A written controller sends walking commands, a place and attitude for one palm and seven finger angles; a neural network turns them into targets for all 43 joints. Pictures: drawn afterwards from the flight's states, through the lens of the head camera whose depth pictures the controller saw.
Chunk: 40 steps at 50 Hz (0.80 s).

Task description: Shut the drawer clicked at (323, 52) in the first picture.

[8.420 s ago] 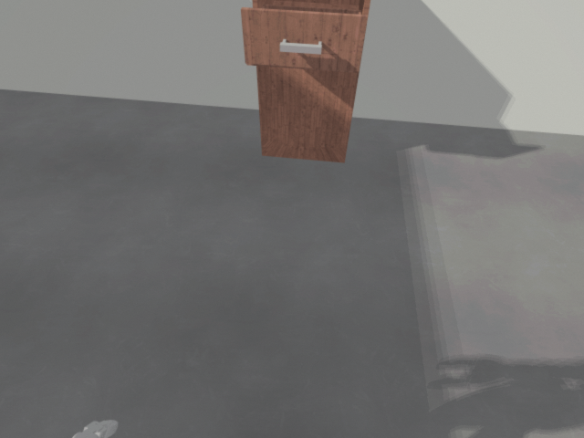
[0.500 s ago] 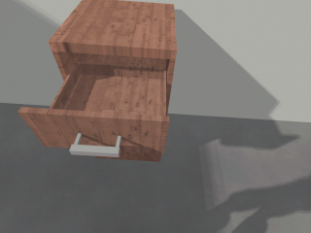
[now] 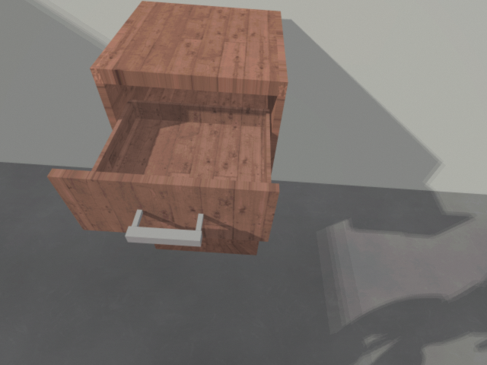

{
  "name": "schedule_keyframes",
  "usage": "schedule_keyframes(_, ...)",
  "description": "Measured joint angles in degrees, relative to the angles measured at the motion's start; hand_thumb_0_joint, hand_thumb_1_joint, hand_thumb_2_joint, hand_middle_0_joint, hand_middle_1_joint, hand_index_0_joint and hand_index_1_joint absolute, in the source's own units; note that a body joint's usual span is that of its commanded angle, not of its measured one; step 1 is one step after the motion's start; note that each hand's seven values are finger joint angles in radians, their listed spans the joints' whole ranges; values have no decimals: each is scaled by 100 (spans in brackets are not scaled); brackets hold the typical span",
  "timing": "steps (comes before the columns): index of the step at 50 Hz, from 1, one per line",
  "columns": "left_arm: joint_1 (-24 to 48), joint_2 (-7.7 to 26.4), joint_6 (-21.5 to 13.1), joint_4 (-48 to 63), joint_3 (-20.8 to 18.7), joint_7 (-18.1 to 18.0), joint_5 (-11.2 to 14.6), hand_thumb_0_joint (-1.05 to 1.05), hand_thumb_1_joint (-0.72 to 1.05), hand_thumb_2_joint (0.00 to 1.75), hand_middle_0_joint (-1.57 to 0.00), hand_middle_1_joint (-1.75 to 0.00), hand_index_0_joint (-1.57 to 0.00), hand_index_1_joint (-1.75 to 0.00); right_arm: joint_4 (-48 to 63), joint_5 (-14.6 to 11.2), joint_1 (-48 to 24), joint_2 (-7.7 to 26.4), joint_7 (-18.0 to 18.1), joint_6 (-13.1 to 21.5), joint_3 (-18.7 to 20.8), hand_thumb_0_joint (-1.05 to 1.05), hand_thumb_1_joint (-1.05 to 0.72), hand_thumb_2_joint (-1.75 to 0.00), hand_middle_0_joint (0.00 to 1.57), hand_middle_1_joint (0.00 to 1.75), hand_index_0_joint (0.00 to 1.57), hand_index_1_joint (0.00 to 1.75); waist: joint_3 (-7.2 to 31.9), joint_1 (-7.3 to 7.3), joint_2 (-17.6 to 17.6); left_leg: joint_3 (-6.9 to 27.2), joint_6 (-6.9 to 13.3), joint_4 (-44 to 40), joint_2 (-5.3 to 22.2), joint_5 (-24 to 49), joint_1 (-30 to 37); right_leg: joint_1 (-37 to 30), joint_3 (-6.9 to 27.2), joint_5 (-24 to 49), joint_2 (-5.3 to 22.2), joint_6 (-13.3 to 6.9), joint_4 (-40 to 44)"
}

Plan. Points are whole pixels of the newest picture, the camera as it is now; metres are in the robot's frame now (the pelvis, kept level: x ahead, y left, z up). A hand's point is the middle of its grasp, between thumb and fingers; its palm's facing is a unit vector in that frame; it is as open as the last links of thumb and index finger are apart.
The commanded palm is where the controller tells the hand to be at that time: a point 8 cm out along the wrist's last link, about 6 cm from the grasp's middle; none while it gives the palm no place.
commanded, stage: look again from close up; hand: left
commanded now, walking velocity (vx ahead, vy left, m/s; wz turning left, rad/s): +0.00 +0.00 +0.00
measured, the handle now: (167, 226) +0.36 +0.17 -0.02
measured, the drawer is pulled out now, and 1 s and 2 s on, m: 0.30 0.30 0.30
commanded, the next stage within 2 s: shuffle to correct the standing spot in 0.62 s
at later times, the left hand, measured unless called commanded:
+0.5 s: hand out of the picture -0.02 +0.16 -0.18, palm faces +0.00 -0.98 -0.19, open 7.3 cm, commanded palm none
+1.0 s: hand out of the picture -0.01 +0.13 -0.18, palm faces +0.03 -0.98 -0.18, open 7.3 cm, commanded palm none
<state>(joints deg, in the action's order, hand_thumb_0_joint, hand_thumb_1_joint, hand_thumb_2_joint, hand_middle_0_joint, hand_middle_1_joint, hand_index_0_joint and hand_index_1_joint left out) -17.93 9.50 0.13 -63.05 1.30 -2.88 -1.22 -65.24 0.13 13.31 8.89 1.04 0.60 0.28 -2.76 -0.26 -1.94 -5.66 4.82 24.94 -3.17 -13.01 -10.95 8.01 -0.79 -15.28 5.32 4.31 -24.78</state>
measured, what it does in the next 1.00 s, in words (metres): stands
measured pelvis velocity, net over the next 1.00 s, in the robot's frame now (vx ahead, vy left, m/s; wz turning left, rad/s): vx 0.03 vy -0.04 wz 0.00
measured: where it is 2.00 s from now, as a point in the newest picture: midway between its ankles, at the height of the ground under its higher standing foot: outside the picture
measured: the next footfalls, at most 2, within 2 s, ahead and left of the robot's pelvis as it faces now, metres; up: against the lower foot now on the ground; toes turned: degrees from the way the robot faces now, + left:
none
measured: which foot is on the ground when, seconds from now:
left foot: down 0.00-1.00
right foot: down 0.00-1.00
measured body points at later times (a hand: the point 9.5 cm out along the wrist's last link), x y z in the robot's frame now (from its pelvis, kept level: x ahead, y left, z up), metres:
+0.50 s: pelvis +0.00 +0.00 +0.00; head +0.01 +0.00 +0.45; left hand -0.02 +0.21 -0.16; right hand +0.00 -0.23 -0.16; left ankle +0.01 +0.06 -0.74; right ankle -0.02 -0.17 -0.74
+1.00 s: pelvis +0.03 -0.04 +0.00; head +0.03 -0.04 +0.45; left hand -0.01 +0.18 -0.16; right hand +0.00 -0.25 -0.17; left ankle +0.01 +0.06 -0.74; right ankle -0.02 -0.17 -0.74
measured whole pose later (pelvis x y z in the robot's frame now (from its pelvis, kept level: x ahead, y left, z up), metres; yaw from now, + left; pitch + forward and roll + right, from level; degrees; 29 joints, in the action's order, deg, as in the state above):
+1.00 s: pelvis +0.03 -0.04 +0.00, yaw +0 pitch +0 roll +1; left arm -21.2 7.4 -0.7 -64.0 -0.1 -1.8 -1.8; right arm -66.5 0.6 18.2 8.0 1.2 0.3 1.2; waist -0.3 0.1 -0.5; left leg -4.6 2.1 27.1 -1.2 -16.1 -10.8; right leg 8.5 -1.6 -19.8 3.5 1.4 -28.6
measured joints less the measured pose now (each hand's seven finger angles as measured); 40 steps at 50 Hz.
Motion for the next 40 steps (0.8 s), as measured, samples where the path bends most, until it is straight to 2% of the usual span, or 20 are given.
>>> schedule_keyframes(17, 19, -75, -23, -40, -34, -8, -11, 0, 91, 90, -20, -30, -20, -30, -35, 0, 82, -47, 9, 16, 24, 1, -91, -90, 20, 30, 20, 30, 26, 32, 11, -27, 7, -175, -34, 107, 45, 15, 29, 58, 28, 4, 66)
schedule_keyframes(40, -26, -187, -62, -111, -58, 0, -6, 0, 91, 90, -20, -30, -20, -30, -117, 6, 153, -81, 26, 15, 7, 1, -91, -90, 20, 30, 20, 30, 48, 47, 86, 31, -134, -174, 84, 79, 102, -29, -24, -9, -91, -125, 26)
